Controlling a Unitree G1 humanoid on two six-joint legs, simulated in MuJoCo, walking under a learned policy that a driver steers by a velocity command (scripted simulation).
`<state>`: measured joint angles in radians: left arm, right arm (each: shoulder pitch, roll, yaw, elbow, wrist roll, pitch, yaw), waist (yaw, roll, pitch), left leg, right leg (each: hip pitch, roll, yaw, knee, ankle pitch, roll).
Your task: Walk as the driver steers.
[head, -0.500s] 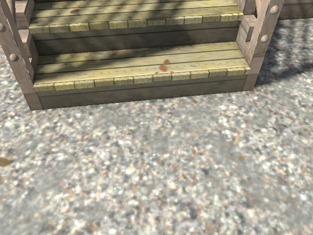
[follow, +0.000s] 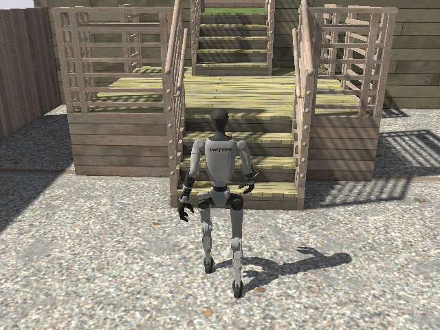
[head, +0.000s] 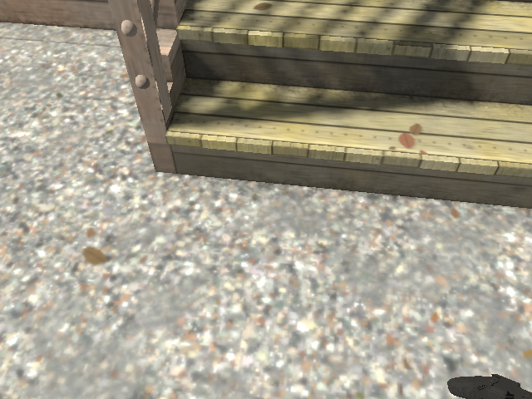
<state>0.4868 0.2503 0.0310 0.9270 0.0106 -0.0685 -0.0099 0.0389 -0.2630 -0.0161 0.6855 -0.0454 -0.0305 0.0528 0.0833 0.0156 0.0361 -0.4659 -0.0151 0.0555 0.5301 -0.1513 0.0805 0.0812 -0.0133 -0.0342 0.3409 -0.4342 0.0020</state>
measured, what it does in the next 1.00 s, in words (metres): walks ahead: right foot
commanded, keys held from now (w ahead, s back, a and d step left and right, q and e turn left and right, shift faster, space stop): w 1.00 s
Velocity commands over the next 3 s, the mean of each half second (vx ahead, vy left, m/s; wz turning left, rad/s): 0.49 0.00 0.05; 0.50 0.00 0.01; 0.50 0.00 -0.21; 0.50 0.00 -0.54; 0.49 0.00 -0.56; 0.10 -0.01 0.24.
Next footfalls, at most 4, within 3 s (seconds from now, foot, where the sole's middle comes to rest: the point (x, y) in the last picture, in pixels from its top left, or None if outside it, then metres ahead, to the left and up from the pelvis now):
0.54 right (333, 394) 0.47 -0.08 -0.76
1.06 left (263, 286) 0.74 0.11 -0.76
1.54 right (329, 244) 0.89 -0.07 -0.76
2.10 left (301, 118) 1.21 0.03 -0.57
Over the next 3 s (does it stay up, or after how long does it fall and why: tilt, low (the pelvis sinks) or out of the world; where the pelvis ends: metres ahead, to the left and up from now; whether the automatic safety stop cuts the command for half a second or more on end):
stays up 1.32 -0.35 0.24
